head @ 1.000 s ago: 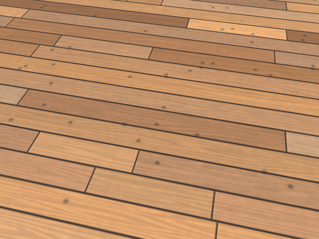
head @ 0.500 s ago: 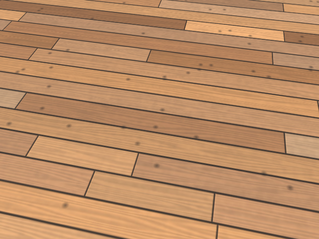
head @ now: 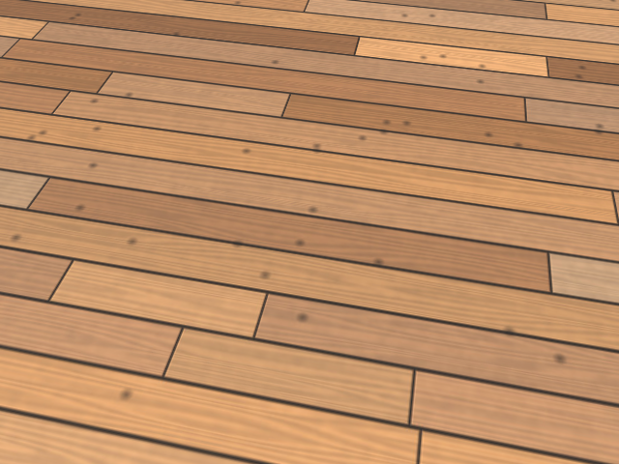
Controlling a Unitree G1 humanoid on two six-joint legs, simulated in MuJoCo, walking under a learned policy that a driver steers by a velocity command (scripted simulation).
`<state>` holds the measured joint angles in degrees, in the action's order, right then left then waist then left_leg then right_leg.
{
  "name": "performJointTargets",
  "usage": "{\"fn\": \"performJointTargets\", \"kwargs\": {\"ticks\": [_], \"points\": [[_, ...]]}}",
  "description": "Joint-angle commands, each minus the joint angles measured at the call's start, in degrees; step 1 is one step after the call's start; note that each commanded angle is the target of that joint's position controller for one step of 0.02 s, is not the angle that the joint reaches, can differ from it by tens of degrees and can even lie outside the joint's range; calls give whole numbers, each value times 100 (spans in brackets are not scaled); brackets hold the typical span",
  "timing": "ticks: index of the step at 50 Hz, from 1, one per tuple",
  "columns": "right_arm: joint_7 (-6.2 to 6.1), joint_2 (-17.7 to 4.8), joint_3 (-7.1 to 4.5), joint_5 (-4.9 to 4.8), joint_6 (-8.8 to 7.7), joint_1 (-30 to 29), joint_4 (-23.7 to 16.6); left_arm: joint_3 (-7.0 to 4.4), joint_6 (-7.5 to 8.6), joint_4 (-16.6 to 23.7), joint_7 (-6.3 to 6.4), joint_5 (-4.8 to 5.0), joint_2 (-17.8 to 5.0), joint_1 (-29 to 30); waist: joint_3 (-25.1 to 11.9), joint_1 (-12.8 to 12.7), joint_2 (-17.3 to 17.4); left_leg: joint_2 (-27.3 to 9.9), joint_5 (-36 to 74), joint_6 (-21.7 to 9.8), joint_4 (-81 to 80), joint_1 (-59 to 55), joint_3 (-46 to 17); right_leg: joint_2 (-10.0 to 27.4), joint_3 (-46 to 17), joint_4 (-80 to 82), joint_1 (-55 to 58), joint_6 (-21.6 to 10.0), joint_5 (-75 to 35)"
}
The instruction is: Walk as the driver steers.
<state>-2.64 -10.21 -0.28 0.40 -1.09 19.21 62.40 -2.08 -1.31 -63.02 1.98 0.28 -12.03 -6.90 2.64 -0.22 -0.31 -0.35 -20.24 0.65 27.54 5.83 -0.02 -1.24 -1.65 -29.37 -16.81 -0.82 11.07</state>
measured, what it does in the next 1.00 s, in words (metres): walks ahead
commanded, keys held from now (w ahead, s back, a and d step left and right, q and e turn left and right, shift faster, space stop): no key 0.38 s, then w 0.52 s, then no key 0.10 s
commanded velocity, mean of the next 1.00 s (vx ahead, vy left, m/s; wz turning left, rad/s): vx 0.19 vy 0.00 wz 0.00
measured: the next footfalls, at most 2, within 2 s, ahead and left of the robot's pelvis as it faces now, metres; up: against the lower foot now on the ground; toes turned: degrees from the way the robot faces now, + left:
left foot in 1.10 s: +0.44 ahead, +0.12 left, +0.00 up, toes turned +2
right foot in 1.44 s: +0.40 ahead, -0.11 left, +0.00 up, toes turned -1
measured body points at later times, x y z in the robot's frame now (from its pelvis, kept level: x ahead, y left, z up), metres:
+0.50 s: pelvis +0.01 +0.00 +0.00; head +0.01 +0.00 +0.45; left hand +0.06 +0.25 -0.16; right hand -0.04 -0.23 -0.16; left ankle -0.06 +0.13 -0.73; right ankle +0.05 -0.11 -0.73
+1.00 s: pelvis +0.19 -0.01 +0.00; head +0.22 -0.01 +0.45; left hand +0.10 +0.22 -0.14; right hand +0.39 -0.24 -0.11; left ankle +0.38 +0.14 -0.69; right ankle +0.06 -0.11 -0.73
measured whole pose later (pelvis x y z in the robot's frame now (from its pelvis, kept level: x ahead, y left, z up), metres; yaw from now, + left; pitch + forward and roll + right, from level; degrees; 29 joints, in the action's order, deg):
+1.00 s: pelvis +0.19 -0.01 +0.00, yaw +0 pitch +2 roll -1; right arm 1.0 -13.5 -2.7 -1.3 -5.3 2.7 49.9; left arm -0.7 4.3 -62.7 0.9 0.0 -10.7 -25.9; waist 1.0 -4.8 2.0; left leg -5.2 -0.1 -0.9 37.8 37.6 0.7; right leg -2.6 2.5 -10.5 5.4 -1.9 17.4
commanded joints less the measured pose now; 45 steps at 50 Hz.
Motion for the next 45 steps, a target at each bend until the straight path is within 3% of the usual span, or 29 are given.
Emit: {"fn": "performJointTargets", "kwargs": {"ticks": [1, 19, 20, 22, 24, 26, 27, 29, 31, 32, 33, 34, 35, 36, 37, 39, 40, 42, 45], "points": [[-16, -494, -75, -3, -33, 498, -35, -84, 44, 173, 22, 0, -587, 34, 28, -2, 46, -80, 479, -76, -648, 970, -57, 233, -256, 417, 729, -223, -516], [-12, -378, -71, -17, -56, 780, 36, -60, 44, 104, 52, 11, -507, -189, 56, 3, 61, -79, 562, -102, -663, 1007, -48, 222, -247, 385, 724, -218, -673], [-14, -319, -62, -20, -49, 904, 99, -43, 40, 43, 51, 7, -441, -299, -65, 12, 77, -44, 35, -127, -715, 958, -11, 156, -179, 395, 772, -213, -51], [-46, -491, -122, -65, -26, 854, 38, -85, 49, 15, 52, 54, -521, -384, 190, 15, 232, -64, -1393, -355, -736, 1146, -146, -81, 40, 167, 359, -240, 1792], [-71, -642, -177, -120, -70, 952, -66, -92, 177, 138, 12, 65, -499, -176, 596, 152, 379, -442, -2410, -706, -1023, 1226, -717, -113, 100, -146, -348, -277, 2424], [-54, -1030, -316, -194, -181, 1159, -60, -58, 403, 320, -90, 113, -298, 160, 879, 290, 996, -1395, -2716, -1210, -1717, 773, -1969, -138, 491, -1148, -1103, -187, 1343], [-40, -1135, -367, -197, -224, 1041, -105, -48, 497, 395, -142, 118, -278, 260, 1064, 275, 1084, -1789, -2485, -1401, -1850, 774, -2377, 115, 376, -1508, -1349, -241, 1127], [21, -962, -346, -191, -290, 761, -235, -50, 641, 423, -221, 182, -284, 87, 1110, 58, 949, -1714, -1568, -1283, -1616, 660, -2081, 263, 370, -1052, -1225, -379, 1366], [89, -913, -328, -208, -275, 493, -359, -153, 686, 70, -244, 208, -377, -846, 741, -357, 764, -1091, -592, -917, -934, 1265, -1210, -90, 660, -25, 581, -376, 836], [108, -906, -310, -190, -316, 280, -472, -278, 683, -142, -245, 178, -625, -1591, 382, -674, 425, -719, 671, -723, 69, 1707, -746, 63, 180, 189, 1581, -468, 555], [110, -545, -217, -177, -396, 138, -690, -453, 687, -279, -238, 168, -1226, -2461, -22, -924, -1076, 70, 768, -278, 2196, 2790, 180, 1205, -1918, 1128, 2568, -1068, 1235], [104, -340, -161, -219, -512, 138, -835, -389, 749, -321, -300, 89, -1257, -2911, -459, -913, -1642, 405, -1054, -213, 3834, 3551, -243, 2242, -4167, 2021, 2995, -1702, 1495], [148, -563, -232, -349, -572, 40, -878, -236, 821, -177, -287, 36, -871, -2276, -42, -539, -842, 6, -851, -388, 4675, 4025, -681, 2401, -3929, 1948, 2604, -1633, 1595], [206, -615, -241, -364, -609, -57, -886, -151, 854, 29, -300, 41, -632, -1748, 210, -365, -489, -273, -271, -545, 4782, 4078, -670, 2133, -3073, 1955, 2213, -1427, 1375], [215, -627, -278, -304, -635, -112, -878, -102, 848, 142, -322, 31, -575, -1437, 297, -217, -232, -501, 254, -617, 4521, 4029, -566, 1883, -2392, 2043, 1950, -1241, 1033], [243, -786, -401, -220, -589, -209, -891, 1, 778, 174, -323, -9, -367, -1434, 295, -107, -294, -716, 784, -562, 3958, 3647, -349, 1406, -1324, 2146, 1661, -960, -68], [272, -699, -404, -218, -544, -228, -893, 18, 743, 137, -289, -18, -370, -1611, 266, -103, -363, -729, 888, -487, 3786, 3578, -227, 1300, -1044, 2171, 1632, -938, -499], [296, -541, -377, -188, -468, -561, -1029, 16, 700, 102, -202, -26, -543, -1853, 327, -124, -289, -741, 1106, -292, 3378, 3756, -63, 1275, -764, 2257, 1581, -1015, -1042], [310, -406, -280, -160, -467, -1526, -1431, -1, 648, 216, -101, -53, -760, -1844, 525, -261, -242, -659, 1688, -111, 2017, 3723, 63, 1236, -489, 2424, 1280, -1045, -1152]]}}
